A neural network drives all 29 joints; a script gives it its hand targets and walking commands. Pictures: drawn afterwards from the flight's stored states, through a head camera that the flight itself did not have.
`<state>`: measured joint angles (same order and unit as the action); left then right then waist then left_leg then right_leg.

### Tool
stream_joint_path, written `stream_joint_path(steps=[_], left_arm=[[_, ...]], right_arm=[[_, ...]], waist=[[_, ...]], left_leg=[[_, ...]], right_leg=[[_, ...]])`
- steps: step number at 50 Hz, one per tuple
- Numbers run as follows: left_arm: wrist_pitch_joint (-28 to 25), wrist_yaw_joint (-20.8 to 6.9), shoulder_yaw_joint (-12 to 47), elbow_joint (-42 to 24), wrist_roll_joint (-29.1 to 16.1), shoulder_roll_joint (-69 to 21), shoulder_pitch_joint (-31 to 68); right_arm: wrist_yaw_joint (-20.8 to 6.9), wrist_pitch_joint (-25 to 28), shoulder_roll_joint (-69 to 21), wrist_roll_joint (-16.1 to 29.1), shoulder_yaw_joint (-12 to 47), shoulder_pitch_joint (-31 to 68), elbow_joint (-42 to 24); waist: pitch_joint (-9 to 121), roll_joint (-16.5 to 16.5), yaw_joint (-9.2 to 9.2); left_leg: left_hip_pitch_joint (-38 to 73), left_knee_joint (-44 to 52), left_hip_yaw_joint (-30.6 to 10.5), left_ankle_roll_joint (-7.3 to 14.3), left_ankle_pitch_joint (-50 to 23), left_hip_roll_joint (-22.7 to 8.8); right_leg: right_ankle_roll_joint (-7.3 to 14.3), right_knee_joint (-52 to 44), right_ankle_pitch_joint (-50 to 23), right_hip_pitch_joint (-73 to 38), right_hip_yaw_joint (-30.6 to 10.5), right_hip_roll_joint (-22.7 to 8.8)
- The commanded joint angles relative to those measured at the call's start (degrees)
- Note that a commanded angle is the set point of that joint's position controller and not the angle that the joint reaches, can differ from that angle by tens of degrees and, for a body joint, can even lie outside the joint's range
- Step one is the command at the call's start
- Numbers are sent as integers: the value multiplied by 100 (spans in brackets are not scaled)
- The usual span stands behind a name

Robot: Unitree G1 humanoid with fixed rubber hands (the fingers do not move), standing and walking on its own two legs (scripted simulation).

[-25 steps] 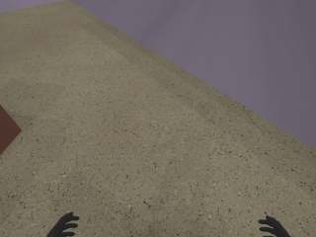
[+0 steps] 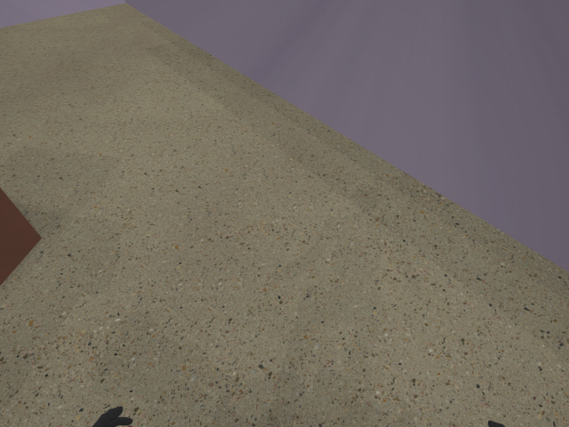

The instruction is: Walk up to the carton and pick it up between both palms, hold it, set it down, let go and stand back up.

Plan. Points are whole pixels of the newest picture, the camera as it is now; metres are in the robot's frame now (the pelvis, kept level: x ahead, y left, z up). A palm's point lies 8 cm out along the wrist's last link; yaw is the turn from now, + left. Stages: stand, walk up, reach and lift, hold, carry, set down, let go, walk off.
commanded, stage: stand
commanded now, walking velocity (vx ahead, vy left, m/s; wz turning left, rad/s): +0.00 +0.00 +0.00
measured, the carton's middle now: out of the picture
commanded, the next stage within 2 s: walk up in 0.62 s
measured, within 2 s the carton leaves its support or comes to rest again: neither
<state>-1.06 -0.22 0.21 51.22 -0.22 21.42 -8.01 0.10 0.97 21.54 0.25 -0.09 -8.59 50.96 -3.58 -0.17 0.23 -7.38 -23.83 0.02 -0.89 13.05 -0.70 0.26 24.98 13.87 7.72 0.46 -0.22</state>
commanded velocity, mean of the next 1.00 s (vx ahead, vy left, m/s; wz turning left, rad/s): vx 0.00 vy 0.00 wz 0.00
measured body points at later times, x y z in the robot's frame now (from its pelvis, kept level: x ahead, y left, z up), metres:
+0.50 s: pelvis -0.01 +0.00 +0.00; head +0.00 +0.00 +0.45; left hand +0.09 +0.31 -0.11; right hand +0.09 -0.31 -0.11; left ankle +0.00 +0.13 -0.74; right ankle +0.00 -0.11 -0.74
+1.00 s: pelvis +0.00 +0.02 +0.00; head +0.01 +0.04 +0.45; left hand +0.05 +0.37 -0.10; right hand +0.15 -0.27 -0.10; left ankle +0.02 +0.18 -0.70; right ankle +0.00 -0.11 -0.74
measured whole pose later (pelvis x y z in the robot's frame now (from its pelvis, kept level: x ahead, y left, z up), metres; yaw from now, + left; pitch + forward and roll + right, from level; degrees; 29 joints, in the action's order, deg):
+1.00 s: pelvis +0.00 +0.02 +0.00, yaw +13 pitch -2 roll -2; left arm -3.6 3.4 -3.8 46.3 5.2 26.0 -13.2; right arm -8.2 -3.6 22.6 -4.0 -4.3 -13.9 47.1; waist -2.8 -0.6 -1.3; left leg -26.9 -50.9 -0.5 -0.4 18.4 -6.6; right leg -0.6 22.1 15.0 4.5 12.3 -3.9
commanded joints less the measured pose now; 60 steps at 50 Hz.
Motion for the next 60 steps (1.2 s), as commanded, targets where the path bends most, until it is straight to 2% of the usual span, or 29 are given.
stream_joint_path(steps=[1,3,5,14,19,21,25,27,32,36,39,40,41,42,43,44,45,46,47,48,50,52,53,55,56,57,58,59,60], left_arm=[[-112,37,-240,-148,-30,1025,278],[-94,53,-226,-31,-19,1021,219],[-117,65,-235,20,-9,1062,210],[-106,89,-228,275,-8,1022,295],[-94,89,-217,353,-5,1027,273],[-91,99,-236,405,-20,1113,248],[-104,97,-227,430,-16,1036,280],[-105,99,-227,475,-10,1026,243],[-110,97,-226,516,-29,1032,210],[-117,109,-215,554,-37,1005,147],[-94,118,-218,587,-15,1040,115],[-94,127,-227,592,-24,1016,156],[-113,221,-694,54,332,1704,-627],[-112,279,-797,140,402,1880,-1114],[-206,378,-807,-6,545,2048,-1359],[-248,453,-752,-242,608,1894,-891],[-292,474,-758,-507,573,1890,-609],[-324,472,-756,-696,586,1837,-446],[-359,465,-753,-874,566,1817,-391],[-364,421,-741,-1005,552,1789,-456],[-358,365,-796,-1287,590,1873,-376],[-359,323,-823,-1496,584,1962,-401],[-341,286,-819,-1570,551,1980,-416],[-308,223,-820,-1683,523,2001,-469],[-296,185,-833,-1743,497,2042,-530],[-258,123,-744,-1739,437,1815,-749],[-219,45,-625,-1791,397,1529,-925],[-221,-82,-495,-2090,307,1286,-730],[-272,-136,-519,-2557,135,1365,-298]], right_arm=[[49,116,1048,2,-252,296,-197],[43,104,938,15,-210,120,-88],[39,109,962,2,-213,206,-58],[75,101,972,1,-181,326,204],[98,91,1007,12,-199,178,364],[90,109,1040,-21,-205,253,332],[80,121,1002,10,-204,277,401],[92,108,1013,-1,-208,226,426],[85,117,1037,13,-214,177,451],[85,119,1039,-12,-206,189,501],[98,109,993,13,-197,165,506],[99,97,976,3,-198,205,485],[-249,-112,1155,-270,-563,162,-237],[-440,-184,917,-254,-472,468,-473],[-549,-216,692,-452,-437,1052,-939],[-613,-255,777,-557,-512,1002,-1102],[-707,-282,912,-546,-611,631,-1076],[-791,-308,998,-514,-674,338,-1063],[-872,-337,1046,-475,-691,51,-1084],[-939,-358,1042,-435,-684,55,-1136],[-1029,-438,1012,-312,-685,96,-1410],[-1087,-457,1056,-283,-696,288,-1608],[-1090,-443,1048,-243,-690,212,-1633],[-1040,-405,1035,-251,-694,-61,-1637],[-1003,-367,1087,-240,-713,-230,-1628],[-914,-310,1228,-253,-783,-581,-1459],[-760,-241,1628,-242,-947,-1220,-1219],[-603,-224,2341,-199,-1119,-1674,-1195],[-572,-233,2595,-147,-1098,-1556,-1463]], waist=[[311,41,33],[359,-124,-42],[308,12,-22],[349,47,20],[250,-110,-15],[286,68,-3],[276,-70,5],[201,80,-18],[268,-144,-28],[345,116,20],[324,-46,8],[173,94,27],[231,-49,192],[136,-630,491],[103,-1478,839],[-124,-801,580],[1,-454,285],[69,-384,67],[68,-315,-31],[77,-467,12],[-32,-806,-23],[-179,-668,-8],[-151,-493,-27],[-70,-663,-129],[64,-522,-226],[362,1,-340],[692,1024,-646],[458,1992,-918],[601,2441,-908]], left_leg=[[61,403,-438,204,-903,-616],[186,441,-425,191,-886,-642],[199,454,-397,169,-906,-619],[116,619,-449,205,-762,-694],[115,673,-437,175,-682,-676],[42,717,-432,203,-667,-655],[93,723,-432,183,-707,-675],[64,771,-419,174,-733,-661],[134,760,-462,184,-591,-671],[127,770,-425,189,-801,-688],[154,767,-423,174,-838,-689],[47,832,-434,169,-778,-687],[-1939,-15,-1165,592,654,-338],[-3176,-812,-712,536,1511,-231],[-3604,-2352,-152,243,1236,-310],[-3770,-3044,-494,105,1060,-777],[-3373,-3226,-670,63,873,-985],[-2999,-3183,-785,33,714,-1134],[-2807,-3097,-746,12,523,-1194],[-2656,-2886,-536,29,490,-1124],[-2403,-2530,-220,20,421,-1187],[-1927,-2080,7,28,293,-1118],[-1656,-1892,330,39,243,-944],[-1074,-1664,678,91,192,-705],[-727,-1368,797,145,92,-565],[-233,-1059,892,276,121,-261],[716,-752,683,598,699,127],[1236,223,-1571,1176,1649,-967],[1363,1270,-4258,1933,1844,-1943]], right_leg=[[126,-560,-942,24,-544,-695],[99,-588,-910,71,-506,-688],[121,-665,-819,110,-535,-698],[97,-754,-802,-67,-535,-743],[88,-849,-706,0,-525,-725],[82,-836,-785,-92,-543,-740],[69,-874,-781,-75,-521,-731],[86,-831,-723,-20,-546,-732],[66,-941,-666,37,-512,-710],[74,-876,-722,-112,-526,-738],[75,-879,-851,-107,-516,-735],[95,-890,-751,-77,-545,-763],[509,-304,1401,-1262,-337,-821],[829,-713,2111,-1908,-908,-1462],[1250,-1700,2491,-1645,-1758,-2587],[1421,-1858,2151,-1096,-1714,-2920],[1305,-1815,2032,-766,-1371,-2825],[1152,-1717,1676,-526,-918,-2669],[1068,-1551,1393,-421,-499,-2484],[1077,-1535,1302,-321,-105,-2272],[1090,-1689,1623,-41,298,-2230],[969,-1545,1669,294,662,-2078],[920,-1364,1599,401,914,-1971],[880,-876,1475,580,1109,-2020],[809,-253,1248,564,1381,-1940],[725,898,998,577,1664,-1633],[602,2784,540,1084,1805,-1271],[336,4273,2127,2688,1608,-671],[120,4592,2633,4010,760,-154]])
